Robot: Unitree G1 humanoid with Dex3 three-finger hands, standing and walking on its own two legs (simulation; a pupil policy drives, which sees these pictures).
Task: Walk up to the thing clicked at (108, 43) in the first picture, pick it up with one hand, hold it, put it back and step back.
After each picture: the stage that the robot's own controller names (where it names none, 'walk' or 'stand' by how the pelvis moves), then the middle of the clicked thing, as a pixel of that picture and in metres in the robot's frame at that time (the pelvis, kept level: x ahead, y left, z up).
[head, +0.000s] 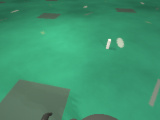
stand; (108, 44) +1.81 -0.40 -0.66
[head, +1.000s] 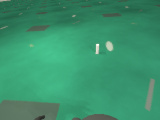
walk; (97, 49) +1.71 +0.01 -0.62
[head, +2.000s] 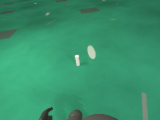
walk; (77, 60) +1.13 +0.34 -0.64
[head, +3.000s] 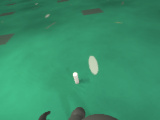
walk; (76, 78) +0.71 +0.31 -0.65
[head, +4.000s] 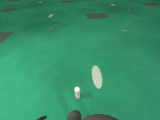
walk; (77, 93) +0.49 +0.20 -0.65
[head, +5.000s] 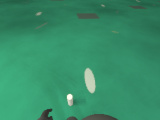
stand; (70, 100) +0.38 +0.22 -0.65
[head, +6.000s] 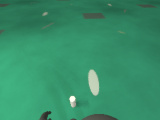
stand; (73, 102) +0.36 +0.20 -0.66
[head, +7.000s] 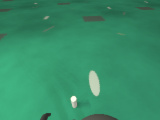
stand; (74, 102) +0.39 +0.20 -0.66
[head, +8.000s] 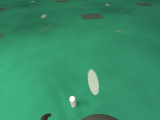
stand; (73, 102) +0.37 +0.22 -0.66
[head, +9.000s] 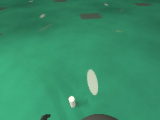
stand; (72, 102) +0.36 +0.22 -0.66
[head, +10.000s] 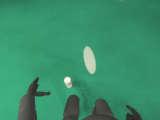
go down; (68, 82) +0.40 +0.22 -0.52
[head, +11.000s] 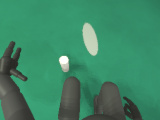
go down; (64, 65) +0.44 +0.25 -0.27
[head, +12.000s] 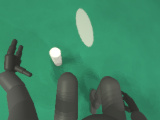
close in; (56, 58) +0.44 +0.27 -0.23
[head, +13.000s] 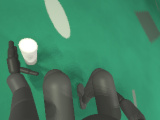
close; (30, 54) +0.42 +0.30 -0.16
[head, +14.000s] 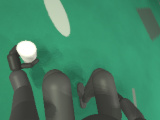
lift; (29, 55) +0.41 +0.30 -0.16
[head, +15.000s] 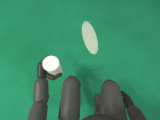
lift; (54, 68) +0.33 +0.26 -0.02
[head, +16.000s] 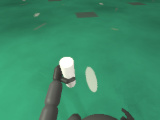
hold; (69, 74) +0.32 +0.16 +0.09
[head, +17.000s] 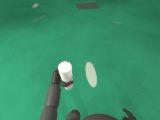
hold; (67, 77) +0.32 +0.17 +0.03
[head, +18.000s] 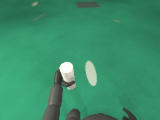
crouch; (69, 77) +0.32 +0.16 +0.02
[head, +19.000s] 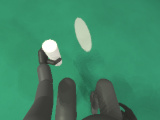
crouch; (54, 55) +0.45 +0.23 -0.06
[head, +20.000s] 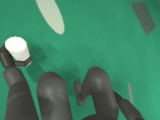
lower; (21, 55) +0.43 +0.30 -0.17
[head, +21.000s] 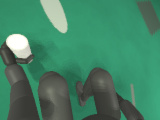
lower; (23, 52) +0.42 +0.31 -0.16
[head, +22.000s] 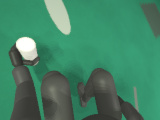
lower; (30, 54) +0.42 +0.29 -0.16
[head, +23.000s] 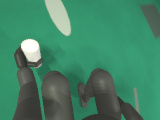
lower; (34, 56) +0.41 +0.28 -0.17
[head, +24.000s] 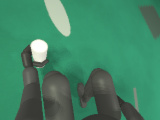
loosen; (39, 56) +0.42 +0.25 -0.16
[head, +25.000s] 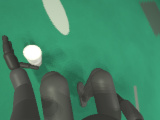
withdraw; (34, 58) +0.40 +0.27 -0.17
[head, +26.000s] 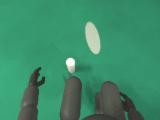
walk; (71, 66) +0.44 +0.20 -0.30
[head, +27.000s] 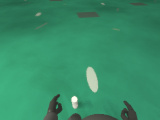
stand; (74, 102) +0.36 +0.16 -0.59
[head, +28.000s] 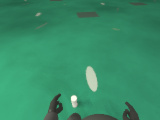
stand; (74, 101) +0.37 +0.17 -0.60
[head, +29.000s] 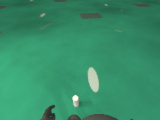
stand; (75, 101) +0.38 +0.17 -0.63
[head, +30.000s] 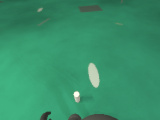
walk; (77, 97) +0.39 +0.17 -0.65
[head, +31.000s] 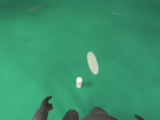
walk; (79, 83) +0.50 +0.11 -0.63
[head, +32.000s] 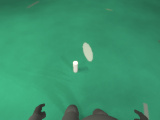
walk; (75, 67) +0.75 +0.21 -0.64
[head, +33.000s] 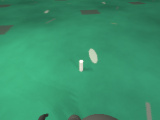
stand; (81, 65) +1.00 +0.20 -0.64
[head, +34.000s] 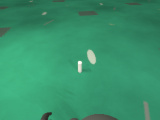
stand; (79, 67) +1.00 +0.21 -0.66
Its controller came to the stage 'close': yes
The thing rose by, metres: 0.68
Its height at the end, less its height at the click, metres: +0.00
